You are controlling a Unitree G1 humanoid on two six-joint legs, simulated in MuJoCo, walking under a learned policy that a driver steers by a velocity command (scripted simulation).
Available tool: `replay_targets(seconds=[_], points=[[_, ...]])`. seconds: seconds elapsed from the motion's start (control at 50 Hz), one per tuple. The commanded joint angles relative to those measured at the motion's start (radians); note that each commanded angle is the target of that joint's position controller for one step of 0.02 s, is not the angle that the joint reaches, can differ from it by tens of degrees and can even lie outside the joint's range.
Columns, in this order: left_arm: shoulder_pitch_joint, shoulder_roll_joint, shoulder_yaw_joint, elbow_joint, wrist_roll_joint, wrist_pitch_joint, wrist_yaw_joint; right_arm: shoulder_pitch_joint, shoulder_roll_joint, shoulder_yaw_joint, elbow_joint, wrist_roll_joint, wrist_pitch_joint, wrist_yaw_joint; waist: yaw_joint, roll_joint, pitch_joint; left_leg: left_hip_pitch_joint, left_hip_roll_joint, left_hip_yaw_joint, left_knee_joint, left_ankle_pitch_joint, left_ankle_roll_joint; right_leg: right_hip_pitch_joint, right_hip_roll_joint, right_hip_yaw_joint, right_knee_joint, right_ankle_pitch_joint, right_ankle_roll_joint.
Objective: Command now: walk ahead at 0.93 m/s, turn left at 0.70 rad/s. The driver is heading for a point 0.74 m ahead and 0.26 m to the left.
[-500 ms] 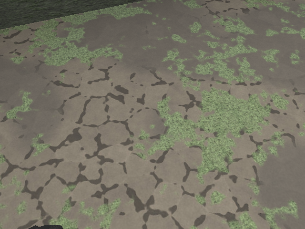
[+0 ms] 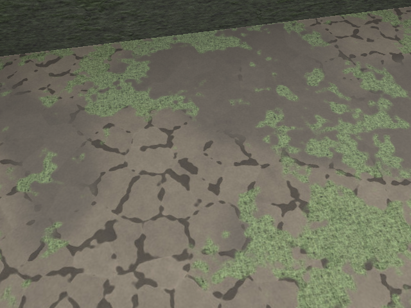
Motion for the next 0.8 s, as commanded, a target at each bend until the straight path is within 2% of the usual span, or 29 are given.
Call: replay_targets(seconds=[0.02,0.04,0.06,0.08,0.1,0.12,0.14,0.16,0.2,0.24,0.28,0.34,0.38,0.4,0.42,0.44,0.46,0.48,0.5,0.52,0.54,0.56,0.6,0.62,0.68,0.72,0.76,0.78,0.8], points=[[-0.209,0.27,0.07,-0.125,-0.003,0.005,0.006,0.535,-0.233,-0.097,0.098,-0.002,-0.002,-0.037,-0.333,-0.059,-0.198,0.722,-0.033,-0.147,-0.133,-0.146,0.104,-0.463,-0.155,0.015,0.971,1.19,-0.052],[-0.256,0.08,0.021,-0.188,0.0,-0.022,-0.02,0.415,-0.283,-0.113,0.092,0.006,0.011,-0.053,-0.187,0.224,-0.118,0.834,0.151,-0.546,-0.207,-0.238,0.174,-0.912,0.055,0.084,1.329,0.096,-0.024],[-0.233,0.117,0.018,-0.278,-0.017,-0.048,-0.032,0.352,-0.322,-0.121,0.061,0.007,0.011,-0.05,-0.123,0.203,-0.225,0.936,0.271,-0.984,-0.408,-0.346,0.315,-1.122,0.071,0.324,1.422,0.056,-0.022],[-0.267,0.152,0.014,-0.282,-0.011,-0.066,-0.033,0.346,-0.264,-0.117,0.058,0.005,0.004,-0.054,-0.12,0.044,-0.152,0.865,0.301,-1.01,-0.503,-0.415,0.279,-1.156,0.0,0.37,1.341,0.113,-0.038],[-0.276,0.159,0.011,-0.28,-0.013,-0.074,-0.033,0.339,-0.19,-0.1,0.077,0.001,-0.003,-0.061,-0.07,-0.065,-0.032,0.699,0.279,-0.936,-0.538,-0.363,0.239,-1.121,-0.043,0.363,1.225,0.15,-0.037],[-0.3,0.148,0.006,-0.281,0.004,-0.065,-0.029,0.299,-0.167,-0.092,0.077,-0.005,-0.017,-0.067,-0.026,-0.118,0.023,0.567,0.232,-0.837,-0.539,-0.273,0.203,-1.066,-0.081,0.357,1.135,0.142,-0.025],[-0.285,0.141,0.0,-0.277,0.025,-0.044,-0.029,0.269,-0.16,-0.084,0.069,-0.006,-0.032,-0.075,0.011,-0.122,0.044,0.477,0.184,-0.751,-0.537,-0.194,0.187,-1.021,-0.099,0.352,1.083,0.127,-0.004],[-0.272,0.133,-0.005,-0.277,0.036,-0.019,-0.032,0.26,-0.154,-0.077,0.069,0.001,-0.045,-0.077,0.035,-0.109,0.056,0.401,0.152,-0.689,-0.55,-0.171,0.177,-0.994,-0.121,0.339,1.024,0.117,0.015],[-0.362,0.124,-0.015,-0.323,0.037,0.006,-0.039,0.266,-0.175,-0.078,0.062,0.014,-0.068,-0.071,0.026,-0.083,0.094,0.267,0.096,-0.606,-0.597,-0.1,0.168,-0.957,-0.143,0.281,0.853,0.157,0.046],[-0.503,0.113,-0.027,-0.38,0.017,0.006,-0.051,0.287,-0.18,-0.082,0.06,0.015,-0.075,-0.071,-0.024,-0.05,0.124,0.208,0.055,-0.56,-0.625,0.012,0.136,-0.909,-0.135,0.239,0.64,0.328,0.065],[-0.58,0.089,-0.037,-0.408,-0.002,0.004,-0.058,0.327,-0.189,-0.09,0.069,0.023,-0.074,-0.066,-0.079,-0.007,0.097,0.259,0.035,-0.535,-0.599,0.204,0.085,-0.843,-0.099,0.216,0.45,0.501,0.057],[-0.616,0.111,-0.031,-0.429,-0.013,-0.003,-0.052,0.368,-0.219,-0.103,0.082,0.025,-0.072,-0.067,-0.118,0.031,0.026,0.445,0.072,-0.558,-0.524,0.479,0.045,-0.793,-0.047,0.216,0.312,0.573,0.028],[-0.543,0.151,-0.015,-0.412,-0.013,-0.009,-0.039,0.337,-0.243,-0.109,0.074,0.024,-0.072,-0.077,-0.075,0.036,-0.045,0.517,0.071,-0.561,-0.394,0.696,-0.001,-0.638,0.001,0.229,0.226,0.508,0.01],[-0.431,0.202,0.008,-0.383,-0.019,-0.013,-0.026,0.318,-0.273,-0.115,0.07,0.015,-0.074,-0.076,-0.017,0.045,-0.132,0.538,0.074,-0.569,-0.247,0.802,-0.026,-0.497,0.021,0.245,0.236,0.429,0.0],[-0.241,0.248,0.032,-0.338,-0.028,-0.016,-0.011,0.254,-0.306,-0.121,0.057,0.009,-0.079,-0.07,0.105,0.051,-0.223,0.482,0.057,-0.565,-0.033,0.781,-0.043,-0.293,-0.003,0.257,0.23,0.365,-0.01],[-0.011,0.309,0.063,-0.285,-0.013,-0.019,0.012,0.202,-0.246,-0.107,0.038,0.001,-0.093,-0.068,0.209,0.014,-0.33,0.337,0.019,-0.52,0.243,0.591,-0.05,-0.043,-0.116,0.342,0.278,0.171,-0.032],[0.093,0.357,0.077,-0.257,0.03,-0.022,0.025,0.222,-0.048,-0.057,-0.001,0.012,-0.097,-0.074,0.174,-0.253,-0.401,0.059,-0.071,-0.411,0.572,-0.347,-0.051,0.171,-0.414,0.687,0.212,-0.106,-0.065],[-0.038,0.385,0.092,-0.274,0.028,-0.014,0.008,0.319,-0.077,-0.041,-0.052,0.048,-0.086,-0.074,0.058,-0.436,-0.487,-0.094,-0.06,-0.334,0.713,-0.318,-0.057,0.147,-0.526,1.171,-0.008,-0.277,-0.15],[-0.173,0.257,0.076,-0.301,0.016,-0.008,0.001,0.226,-0.155,-0.051,-0.015,0.015,-0.064,-0.078,0.061,-0.216,-0.302,-0.133,0.031,-0.304,0.704,-0.178,-0.055,-0.029,-0.445,1.012,-0.043,-0.396,-0.144],[-0.213,0.191,0.06,-0.289,0.007,-0.005,-0.005,0.175,-0.168,-0.056,-0.019,-0.001,-0.052,-0.063,0.051,-0.111,-0.189,-0.118,0.067,-0.276,0.655,-0.108,-0.066,-0.166,-0.4,0.823,-0.029,-0.229,-0.133],[-0.204,0.167,0.054,-0.264,0.012,-0.005,-0.009,0.142,-0.157,-0.056,-0.02,-0.009,-0.04,-0.048,0.042,-0.046,-0.132,-0.101,0.097,-0.266,0.63,-0.1,-0.075,-0.254,-0.364,0.692,-0.037,-0.063,-0.118],[-0.167,0.154,0.047,-0.226,0.008,-0.012,-0.007,0.122,-0.127,-0.05,-0.039,-0.019,-0.028,-0.031,0.028,-0.062,-0.088,-0.098,0.123,-0.266,0.616,-0.101,-0.08,-0.318,-0.339,0.589,-0.049,0.034,-0.112],[-0.118,0.117,0.04,-0.162,-0.015,-0.033,-0.021,0.073,-0.069,-0.031,-0.082,-0.02,-0.003,-0.013,0.005,-0.101,-0.032,-0.139,0.165,-0.255,0.607,-0.095,-0.084,-0.369,-0.323,0.45,-0.082,0.175,-0.09],[-0.112,0.112,0.039,-0.146,-0.024,-0.042,-0.028,0.045,-0.057,-0.024,-0.104,-0.021,0.006,-0.007,-0.006,-0.096,-0.015,-0.168,0.178,-0.249,0.6,-0.079,-0.085,-0.38,-0.324,0.386,-0.098,0.249,-0.081],[-0.153,0.122,0.037,-0.132,-0.022,-0.063,-0.034,-0.053,-0.053,-0.008,-0.174,-0.022,0.008,0.003,-0.045,-0.097,0.05,-0.153,0.172,-0.214,0.465,0.051,-0.094,-0.473,-0.285,0.182,-0.146,0.559,-0.065],[-0.173,0.132,0.035,-0.12,-0.023,-0.072,-0.034,-0.107,-0.048,0.004,-0.187,-0.028,-0.007,0.011,-0.054,-0.049,0.103,-0.036,0.124,-0.138,0.189,0.141,-0.101,-0.533,-0.219,0.058,-0.153,0.802,-0.058],[-0.127,0.182,0.044,-0.099,-0.03,-0.077,-0.031,-0.126,-0.038,0.012,-0.168,-0.031,-0.023,0.026,-0.035,-0.039,0.091,0.137,0.045,-0.033,-0.01,0.227,-0.088,-0.519,-0.198,0.011,-0.137,0.998,-0.056],[-0.109,0.222,0.051,-0.093,-0.036,-0.072,-0.025,-0.082,-0.042,0.011,-0.145,-0.036,-0.029,0.026,-0.051,-0.072,0.057,0.224,0.005,-0.021,-0.061,0.229,-0.077,-0.481,-0.203,0.008,-0.07,1.133,-0.055],[-0.141,0.38,0.098,-0.142,-0.087,-0.066,0.006,-0.04,-0.089,-0.022,-0.167,0.052,-0.055,0.011,-0.09,-0.165,-0.038,0.302,-0.005,-0.085,-0.049,0.188,-0.077,-0.4,-0.232,0.052,0.021,1.3,-0.053]])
